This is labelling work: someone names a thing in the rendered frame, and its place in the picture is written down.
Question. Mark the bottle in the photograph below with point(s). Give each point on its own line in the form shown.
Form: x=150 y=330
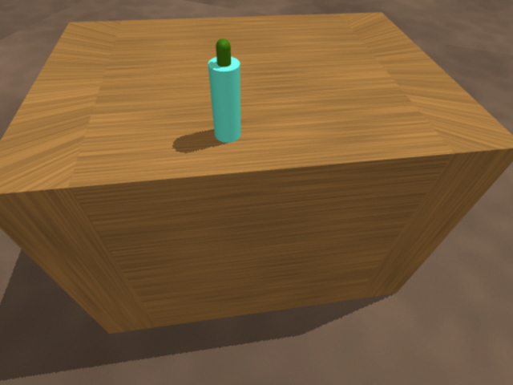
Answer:
x=224 y=76

